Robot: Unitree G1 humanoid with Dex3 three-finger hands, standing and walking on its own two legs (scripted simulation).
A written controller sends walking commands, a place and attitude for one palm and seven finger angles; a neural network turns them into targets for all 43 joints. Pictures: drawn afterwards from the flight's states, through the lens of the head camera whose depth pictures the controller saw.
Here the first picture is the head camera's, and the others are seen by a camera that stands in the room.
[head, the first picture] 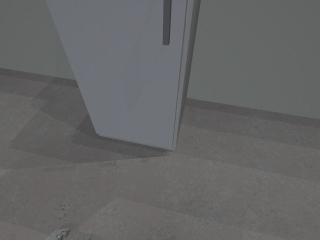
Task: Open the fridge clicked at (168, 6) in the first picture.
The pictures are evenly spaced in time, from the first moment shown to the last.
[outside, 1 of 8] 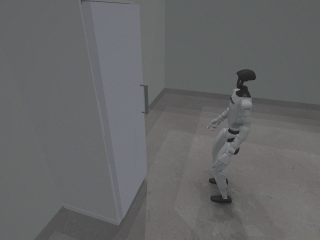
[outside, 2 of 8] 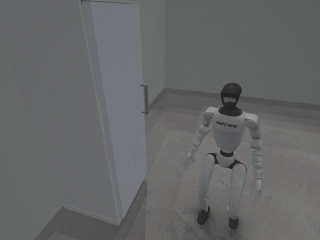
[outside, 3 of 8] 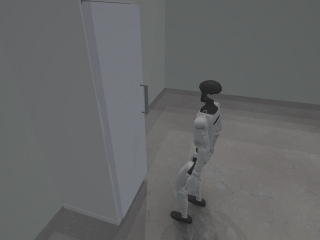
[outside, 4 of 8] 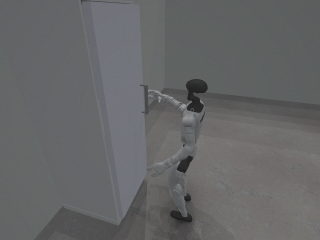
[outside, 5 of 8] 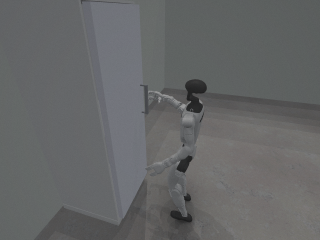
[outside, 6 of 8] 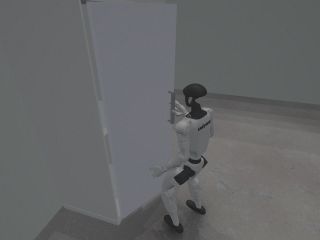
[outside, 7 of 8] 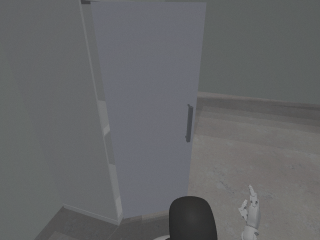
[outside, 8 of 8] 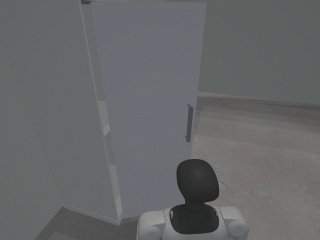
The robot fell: no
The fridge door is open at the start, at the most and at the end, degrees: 0 63 60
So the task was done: yes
